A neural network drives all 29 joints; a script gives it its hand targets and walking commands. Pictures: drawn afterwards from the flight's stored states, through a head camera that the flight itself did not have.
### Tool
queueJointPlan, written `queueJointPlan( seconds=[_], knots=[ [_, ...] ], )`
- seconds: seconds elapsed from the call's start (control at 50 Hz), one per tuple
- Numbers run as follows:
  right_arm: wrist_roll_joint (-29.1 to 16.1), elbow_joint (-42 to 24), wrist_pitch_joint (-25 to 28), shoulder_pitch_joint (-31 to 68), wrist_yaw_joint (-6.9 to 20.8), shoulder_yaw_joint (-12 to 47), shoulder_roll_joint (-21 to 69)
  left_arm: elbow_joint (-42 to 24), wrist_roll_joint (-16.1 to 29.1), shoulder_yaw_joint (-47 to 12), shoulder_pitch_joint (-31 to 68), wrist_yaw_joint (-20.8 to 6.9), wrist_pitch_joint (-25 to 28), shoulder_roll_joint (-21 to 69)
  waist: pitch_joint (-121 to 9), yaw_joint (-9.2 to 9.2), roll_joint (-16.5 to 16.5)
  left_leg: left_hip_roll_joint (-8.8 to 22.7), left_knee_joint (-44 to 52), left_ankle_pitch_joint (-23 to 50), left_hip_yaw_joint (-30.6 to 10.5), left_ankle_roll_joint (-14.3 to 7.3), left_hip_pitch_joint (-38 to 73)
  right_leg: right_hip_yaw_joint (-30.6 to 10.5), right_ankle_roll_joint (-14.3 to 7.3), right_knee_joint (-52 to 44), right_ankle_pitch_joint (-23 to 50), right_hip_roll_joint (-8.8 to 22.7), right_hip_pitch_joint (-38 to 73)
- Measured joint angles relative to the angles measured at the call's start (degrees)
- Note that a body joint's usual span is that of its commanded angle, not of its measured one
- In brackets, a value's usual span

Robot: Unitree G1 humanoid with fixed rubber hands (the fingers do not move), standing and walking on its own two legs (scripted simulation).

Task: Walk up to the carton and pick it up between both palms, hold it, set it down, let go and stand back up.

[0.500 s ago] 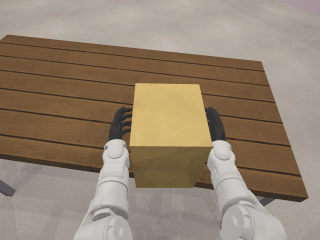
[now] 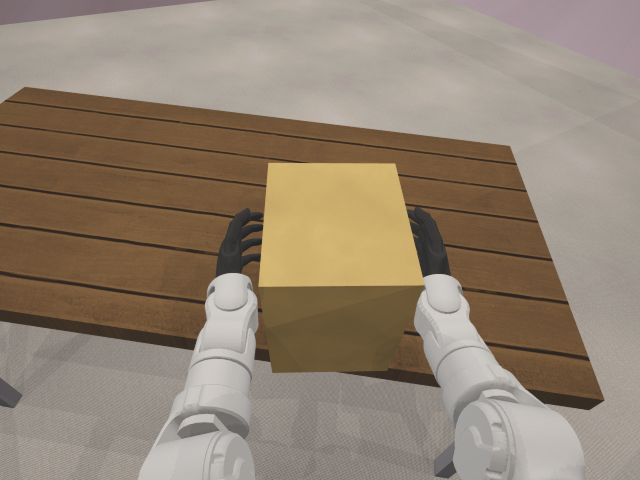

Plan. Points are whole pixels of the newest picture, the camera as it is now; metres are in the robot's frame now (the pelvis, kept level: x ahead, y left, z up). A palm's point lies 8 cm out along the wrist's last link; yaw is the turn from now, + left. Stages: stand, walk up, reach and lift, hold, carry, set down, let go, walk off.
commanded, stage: reach and lift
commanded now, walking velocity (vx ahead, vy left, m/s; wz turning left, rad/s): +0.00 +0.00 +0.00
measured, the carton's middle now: (331, 272) +0.41 +0.01 +0.04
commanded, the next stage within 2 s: none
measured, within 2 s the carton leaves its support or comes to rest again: neither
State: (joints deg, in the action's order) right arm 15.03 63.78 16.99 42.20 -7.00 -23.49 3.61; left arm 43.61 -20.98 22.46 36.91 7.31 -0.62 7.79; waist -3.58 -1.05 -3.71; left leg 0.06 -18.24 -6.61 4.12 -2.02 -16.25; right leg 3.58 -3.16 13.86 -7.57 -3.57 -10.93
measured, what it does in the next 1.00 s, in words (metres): stands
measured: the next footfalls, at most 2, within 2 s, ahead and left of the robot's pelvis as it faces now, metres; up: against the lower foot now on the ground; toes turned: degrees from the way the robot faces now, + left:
none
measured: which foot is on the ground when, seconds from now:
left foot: down 0.00-1.00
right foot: down 0.00-1.00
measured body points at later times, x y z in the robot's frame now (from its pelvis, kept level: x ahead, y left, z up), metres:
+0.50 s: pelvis -0.01 +0.00 +0.00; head -0.03 +0.04 +0.45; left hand +0.39 +0.15 +0.13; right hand +0.40 -0.11 +0.13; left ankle +0.03 +0.09 -0.75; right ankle -0.01 -0.08 -0.75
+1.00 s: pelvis -0.02 +0.02 +0.00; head -0.04 +0.06 +0.45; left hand +0.38 +0.15 +0.17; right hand +0.38 -0.11 +0.16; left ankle +0.03 +0.09 -0.75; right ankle -0.01 -0.08 -0.75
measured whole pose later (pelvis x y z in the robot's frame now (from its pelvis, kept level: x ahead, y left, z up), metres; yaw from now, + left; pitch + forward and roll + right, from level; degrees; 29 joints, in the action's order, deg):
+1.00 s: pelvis -0.02 +0.02 +0.00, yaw +1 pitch -6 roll -1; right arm -3.7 42.4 -8.4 43.2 -8.9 -8.3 1.5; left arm 16.5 -21.9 15.9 40.6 5.0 -34.7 6.4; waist 2.3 4.7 -4.8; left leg -1.6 -18.9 -6.7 3.7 -3.9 -6.7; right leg 4.2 -1.3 15.8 -8.5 -1.9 -1.7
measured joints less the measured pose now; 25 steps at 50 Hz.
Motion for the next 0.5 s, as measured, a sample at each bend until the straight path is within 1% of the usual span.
queueJointPlan(
  seconds=[0.12,0.24,0.3,0.4,0.5],
  knots=[
    [-3.7,-0.6,-3.2,-0.3,-0.5,2.5,-0.4,-0.9,0.8,-1.5,0.8,-0.1,-4.6,-0.6,0.0,0.08,0.3,-0.2,0.7,0.4,-0.1,-0.1,2.3,0.1,0.0,-0.3,0.1,0.1,2.2],
    [-5.8,-1.6,-8.3,1.0,-1.2,3.5,0.1,-2.0,0.2,-0.8,2.5,-1.5,-10.2,-1.5,2.5,0.47,0.0,-0.2,1.0,0.5,0.0,-0.1,5.3,0.0,0.0,0.6,-0.4,0.2,4.6],
    [-6.9,-3.4,-9.6,1.2,-1.4,4.0,0.4,-3.6,1.0,-1.3,3.1,-1.9,-11.9,-2.0,3.5,0.67,-0.4,-0.2,1.2,0.8,-0.1,-0.1,5.8,0.2,-0.1,0.6,-0.3,0.2,5.1],
    [-9.7,-6.7,-10.7,1.4,-2.0,7.3,0.2,-7.8,1.6,-2.1,2.9,-2.1,-13.3,-2.1,3.6,1.41,-0.8,-0.3,0.9,0.7,-0.4,0.0,6.2,0.5,0.0,0.4,-0.3,0.2,5.8],
    [-12.5,-7.6,-13.4,2.6,-2.2,9.8,-0.6,-11.3,0.5,-2.3,3.4,-2.3,-17.5,-2.1,3.5,2.05,-1.0,-0.6,1.2,0.4,-0.6,-0.2,8.1,0.6,0.2,0.2,-0.7,0.5,7.7]
  ],
)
